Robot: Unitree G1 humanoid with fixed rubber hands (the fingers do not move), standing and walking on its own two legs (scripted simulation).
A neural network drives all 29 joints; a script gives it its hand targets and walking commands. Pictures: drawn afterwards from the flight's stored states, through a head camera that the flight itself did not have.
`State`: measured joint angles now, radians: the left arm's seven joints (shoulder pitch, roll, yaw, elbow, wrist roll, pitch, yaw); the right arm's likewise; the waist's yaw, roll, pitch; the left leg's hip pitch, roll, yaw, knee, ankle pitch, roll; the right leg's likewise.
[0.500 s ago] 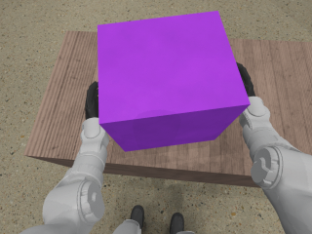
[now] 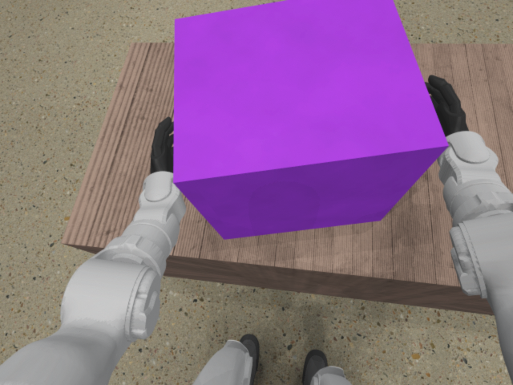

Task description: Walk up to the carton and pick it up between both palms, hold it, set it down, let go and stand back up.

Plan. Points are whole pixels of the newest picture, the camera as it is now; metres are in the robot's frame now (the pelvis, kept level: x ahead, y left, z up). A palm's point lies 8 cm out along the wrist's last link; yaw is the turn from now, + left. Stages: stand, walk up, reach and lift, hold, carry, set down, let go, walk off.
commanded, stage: set down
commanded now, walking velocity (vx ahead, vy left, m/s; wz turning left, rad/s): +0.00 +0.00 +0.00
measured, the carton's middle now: (291, 133) +0.50 +0.06 -0.03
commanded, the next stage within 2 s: none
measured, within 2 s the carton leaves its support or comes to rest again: neither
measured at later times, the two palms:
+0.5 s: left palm (151, 142) +0.41 +0.24 +0.05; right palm (487, 101) +0.54 -0.20 +0.06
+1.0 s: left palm (108, 125) +0.40 +0.28 +0.10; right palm out of the picture +0.54 -0.21 +0.13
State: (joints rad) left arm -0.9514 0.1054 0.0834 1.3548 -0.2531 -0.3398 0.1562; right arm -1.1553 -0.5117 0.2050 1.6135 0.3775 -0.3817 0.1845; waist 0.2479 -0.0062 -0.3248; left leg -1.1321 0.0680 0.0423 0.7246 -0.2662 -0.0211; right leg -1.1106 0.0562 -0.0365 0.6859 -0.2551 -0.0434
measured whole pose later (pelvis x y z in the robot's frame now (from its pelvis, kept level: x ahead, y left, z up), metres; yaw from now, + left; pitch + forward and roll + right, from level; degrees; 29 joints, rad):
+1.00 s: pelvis -0.02 -0.01 +0.02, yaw +1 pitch +31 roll -1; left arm -0.98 0.25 0.01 1.01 -0.31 0.10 0.19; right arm -1.25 -0.71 0.24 1.43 0.53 -0.02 0.26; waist 0.25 0.00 -0.27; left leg -0.92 0.07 0.02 0.56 -0.17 -0.03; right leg -0.89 0.06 -0.05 0.50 -0.16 -0.06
